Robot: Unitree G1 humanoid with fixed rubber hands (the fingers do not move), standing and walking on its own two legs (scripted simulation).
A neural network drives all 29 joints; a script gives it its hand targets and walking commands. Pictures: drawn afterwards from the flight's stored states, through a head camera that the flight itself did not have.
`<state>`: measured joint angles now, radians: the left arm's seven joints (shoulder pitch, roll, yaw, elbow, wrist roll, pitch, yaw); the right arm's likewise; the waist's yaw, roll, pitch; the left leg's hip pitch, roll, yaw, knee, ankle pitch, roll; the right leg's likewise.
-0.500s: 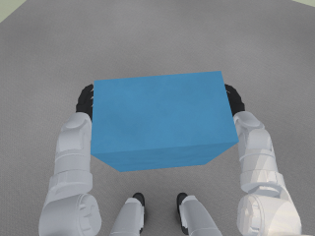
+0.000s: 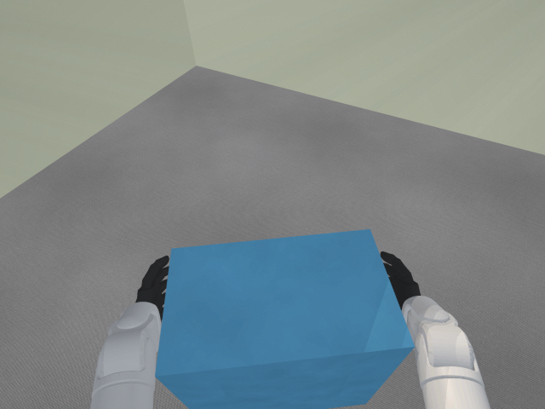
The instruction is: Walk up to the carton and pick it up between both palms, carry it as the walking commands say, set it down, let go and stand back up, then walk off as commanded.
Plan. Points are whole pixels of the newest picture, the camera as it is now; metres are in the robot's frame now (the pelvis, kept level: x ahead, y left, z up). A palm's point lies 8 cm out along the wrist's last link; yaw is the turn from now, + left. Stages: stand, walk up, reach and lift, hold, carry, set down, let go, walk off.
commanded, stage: reach and lift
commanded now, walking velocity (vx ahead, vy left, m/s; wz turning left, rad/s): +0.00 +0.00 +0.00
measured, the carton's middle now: (279, 335) +0.26 +0.01 -0.06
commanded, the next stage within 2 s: hold in 1.44 s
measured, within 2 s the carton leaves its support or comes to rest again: neither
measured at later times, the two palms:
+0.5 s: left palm (142, 321) +0.26 +0.19 +0.04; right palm (427, 318) +0.25 -0.19 +0.04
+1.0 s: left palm (150, 312) +0.27 +0.18 +0.04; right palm (433, 317) +0.25 -0.20 +0.04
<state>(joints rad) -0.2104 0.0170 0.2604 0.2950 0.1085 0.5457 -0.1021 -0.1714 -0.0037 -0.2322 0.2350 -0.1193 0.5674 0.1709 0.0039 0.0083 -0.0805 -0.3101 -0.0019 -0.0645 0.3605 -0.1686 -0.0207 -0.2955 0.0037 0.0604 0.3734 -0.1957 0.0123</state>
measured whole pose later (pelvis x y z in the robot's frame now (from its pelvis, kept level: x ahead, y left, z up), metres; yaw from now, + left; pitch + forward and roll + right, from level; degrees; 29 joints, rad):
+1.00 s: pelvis -0.01 +0.00 +0.00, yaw +0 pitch -6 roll +0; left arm -0.17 0.02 0.21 0.25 0.12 0.70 -0.08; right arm -0.13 -0.02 -0.22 0.18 -0.10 0.73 0.16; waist -0.03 0.00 -0.03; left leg -0.02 0.00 -0.06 0.27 -0.15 -0.02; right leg -0.01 0.00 0.07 0.29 -0.17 0.01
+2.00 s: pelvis -0.03 +0.00 +0.00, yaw +0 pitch -6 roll +0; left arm -0.17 0.05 0.18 0.18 0.10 0.69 -0.09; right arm -0.11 -0.01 -0.20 0.10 -0.10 0.71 0.15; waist -0.01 0.00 0.04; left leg -0.07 0.00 -0.07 0.31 -0.14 -0.02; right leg -0.05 0.00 0.06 0.32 -0.16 0.01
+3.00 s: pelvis -0.03 -0.01 -0.01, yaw +1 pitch -1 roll +1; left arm -0.18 0.11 0.12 0.06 0.02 0.77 -0.05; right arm -0.09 -0.03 -0.15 -0.05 -0.05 0.77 0.09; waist 0.00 -0.04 -0.02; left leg -0.25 -0.03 -0.07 0.45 -0.18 -0.02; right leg -0.27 -0.02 0.01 0.54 -0.25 0.01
